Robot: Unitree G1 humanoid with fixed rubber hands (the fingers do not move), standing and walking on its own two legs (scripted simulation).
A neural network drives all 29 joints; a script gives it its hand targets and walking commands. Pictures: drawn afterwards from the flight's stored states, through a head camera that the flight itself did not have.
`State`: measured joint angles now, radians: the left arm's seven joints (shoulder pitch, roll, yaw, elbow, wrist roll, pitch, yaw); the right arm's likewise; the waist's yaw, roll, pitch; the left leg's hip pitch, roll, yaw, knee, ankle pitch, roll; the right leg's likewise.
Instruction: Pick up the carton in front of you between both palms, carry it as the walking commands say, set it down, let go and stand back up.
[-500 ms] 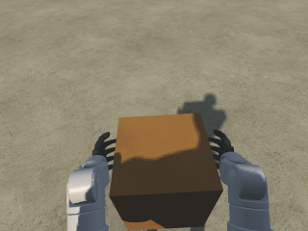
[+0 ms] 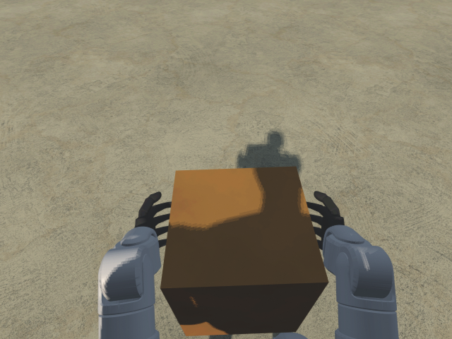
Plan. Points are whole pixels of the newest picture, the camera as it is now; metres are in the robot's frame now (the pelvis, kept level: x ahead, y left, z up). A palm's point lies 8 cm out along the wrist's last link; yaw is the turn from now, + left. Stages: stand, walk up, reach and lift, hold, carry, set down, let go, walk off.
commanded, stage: carry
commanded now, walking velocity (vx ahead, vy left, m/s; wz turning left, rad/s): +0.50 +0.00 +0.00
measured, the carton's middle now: (238, 255) +0.27 -0.01 +0.00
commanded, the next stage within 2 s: none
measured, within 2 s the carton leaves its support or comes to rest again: neither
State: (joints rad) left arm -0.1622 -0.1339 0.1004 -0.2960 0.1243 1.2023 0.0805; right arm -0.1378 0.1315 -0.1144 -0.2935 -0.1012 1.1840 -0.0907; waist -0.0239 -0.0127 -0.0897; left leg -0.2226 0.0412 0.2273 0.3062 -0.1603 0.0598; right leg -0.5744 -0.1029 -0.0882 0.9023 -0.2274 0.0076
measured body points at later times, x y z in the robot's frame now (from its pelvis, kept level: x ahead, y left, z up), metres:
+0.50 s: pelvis +0.32 -0.05 +0.00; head +0.33 -0.07 +0.45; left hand +0.59 +0.12 +0.07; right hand +0.61 -0.18 +0.06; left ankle +0.35 +0.10 -0.68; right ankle +0.30 -0.13 -0.75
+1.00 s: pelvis +0.65 +0.02 +0.00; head +0.67 +0.04 +0.45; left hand +0.93 +0.17 +0.06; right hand +0.93 -0.14 +0.07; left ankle +0.63 +0.09 -0.75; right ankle +0.69 -0.14 -0.68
